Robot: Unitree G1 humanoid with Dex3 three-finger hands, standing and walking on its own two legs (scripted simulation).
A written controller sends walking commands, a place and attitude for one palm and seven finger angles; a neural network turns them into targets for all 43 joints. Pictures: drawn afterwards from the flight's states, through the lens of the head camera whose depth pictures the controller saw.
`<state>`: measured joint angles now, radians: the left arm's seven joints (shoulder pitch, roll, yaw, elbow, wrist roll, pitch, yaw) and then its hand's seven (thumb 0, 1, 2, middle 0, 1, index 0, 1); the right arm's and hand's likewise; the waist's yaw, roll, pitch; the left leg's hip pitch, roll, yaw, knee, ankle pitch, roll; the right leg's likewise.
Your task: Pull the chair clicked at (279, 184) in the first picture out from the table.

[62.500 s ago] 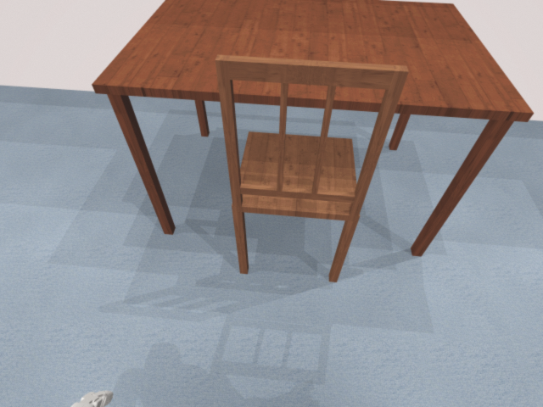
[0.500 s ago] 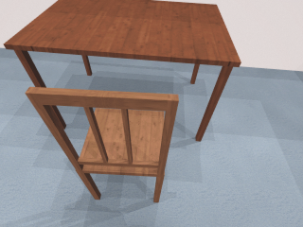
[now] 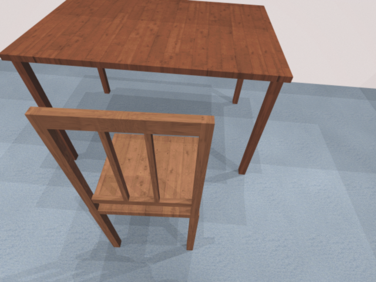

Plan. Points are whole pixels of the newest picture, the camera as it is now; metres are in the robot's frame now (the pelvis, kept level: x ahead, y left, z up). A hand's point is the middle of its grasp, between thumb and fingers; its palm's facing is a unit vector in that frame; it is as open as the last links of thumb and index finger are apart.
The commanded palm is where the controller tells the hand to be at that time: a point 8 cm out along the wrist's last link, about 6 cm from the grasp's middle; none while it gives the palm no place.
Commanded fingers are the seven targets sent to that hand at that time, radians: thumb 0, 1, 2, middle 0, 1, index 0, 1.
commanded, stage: shuffle to correct the standing spot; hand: left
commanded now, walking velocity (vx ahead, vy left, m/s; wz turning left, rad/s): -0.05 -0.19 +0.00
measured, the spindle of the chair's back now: (116, 170) +0.41 +0.23 -0.07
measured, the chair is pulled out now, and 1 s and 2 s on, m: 0.34 0.34 0.34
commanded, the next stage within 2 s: come to a stop and stand still in 0.18 s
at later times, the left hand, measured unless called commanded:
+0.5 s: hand out of the picture -0.01 +0.08 -0.18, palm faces +0.02 -0.98 -0.18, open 7.3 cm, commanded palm none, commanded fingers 0.00 0.90 0.90 -0.20 -0.30 -0.20 -0.30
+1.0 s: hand out of the picture +0.02 +0.15 -0.17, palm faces +0.00 -0.97 -0.25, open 7.3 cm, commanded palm none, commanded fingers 0.00 0.90 0.90 -0.20 -0.30 -0.20 -0.30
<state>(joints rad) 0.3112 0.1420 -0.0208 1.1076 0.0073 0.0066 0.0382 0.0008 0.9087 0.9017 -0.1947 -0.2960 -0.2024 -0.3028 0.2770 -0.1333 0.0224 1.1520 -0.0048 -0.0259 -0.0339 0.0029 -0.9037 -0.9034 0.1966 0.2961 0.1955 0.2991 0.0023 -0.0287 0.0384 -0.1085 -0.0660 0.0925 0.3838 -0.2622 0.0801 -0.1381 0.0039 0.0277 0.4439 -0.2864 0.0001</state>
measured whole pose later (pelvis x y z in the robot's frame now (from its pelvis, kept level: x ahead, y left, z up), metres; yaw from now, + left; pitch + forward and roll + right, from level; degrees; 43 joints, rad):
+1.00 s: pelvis -0.02 -0.04 -0.01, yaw -1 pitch +0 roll +0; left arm 0.26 0.18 0.00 1.01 0.01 0.00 0.04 0.00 0.91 0.90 -0.20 -0.30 -0.20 -0.30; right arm 0.31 -0.18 0.01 1.01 -0.02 0.00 -0.01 0.01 -0.93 -0.90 0.20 0.30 0.19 0.30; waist 0.00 0.04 0.02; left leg -0.21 -0.05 0.08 0.53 -0.33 0.08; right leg -0.26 -0.02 -0.05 0.55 -0.29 -0.01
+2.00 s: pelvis +0.01 -0.05 +0.00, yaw -1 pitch -1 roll +0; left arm 0.28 0.15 -0.02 1.10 0.01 -0.01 0.04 0.00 0.92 0.90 -0.20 -0.30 -0.20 -0.30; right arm 0.28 -0.14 0.03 1.14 -0.01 -0.02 -0.03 0.00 -0.91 -0.90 0.20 0.30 0.19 0.30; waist 0.01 0.00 0.04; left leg -0.07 -0.04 0.07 0.38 -0.29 0.05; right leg -0.15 -0.01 -0.05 0.45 -0.28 -0.02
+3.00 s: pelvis -0.02 -0.08 +0.00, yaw -1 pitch -1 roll +1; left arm 0.34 0.12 -0.02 1.11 0.01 -0.02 0.04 0.00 0.91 0.90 -0.19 -0.30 -0.20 -0.30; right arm 0.32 -0.10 0.03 1.16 -0.01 -0.02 -0.03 0.00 -0.90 -0.90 0.20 0.30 0.19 0.30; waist 0.01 -0.01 0.04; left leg -0.11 -0.01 0.07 0.40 -0.27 0.02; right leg -0.17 0.03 -0.06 0.43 -0.24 -0.05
